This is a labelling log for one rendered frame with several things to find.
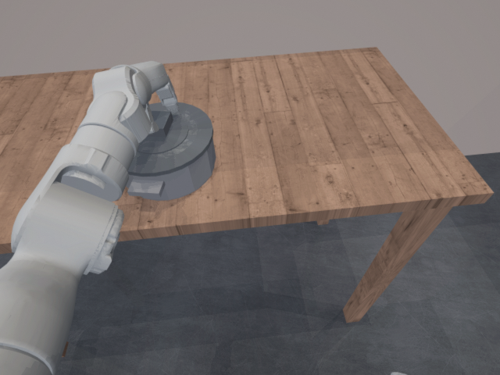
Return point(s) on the robot left hand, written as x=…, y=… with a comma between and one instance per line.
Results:
x=163, y=87

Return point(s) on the table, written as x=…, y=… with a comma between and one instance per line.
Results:
x=300, y=137

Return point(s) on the robot left upper arm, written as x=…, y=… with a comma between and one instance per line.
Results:
x=71, y=233

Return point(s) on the knob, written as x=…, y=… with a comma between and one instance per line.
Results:
x=164, y=120

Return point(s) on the left robot forearm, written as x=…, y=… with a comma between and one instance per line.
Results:
x=97, y=159

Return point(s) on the lid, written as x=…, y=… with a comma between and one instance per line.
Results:
x=189, y=136

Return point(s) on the pot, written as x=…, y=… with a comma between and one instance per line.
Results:
x=177, y=184

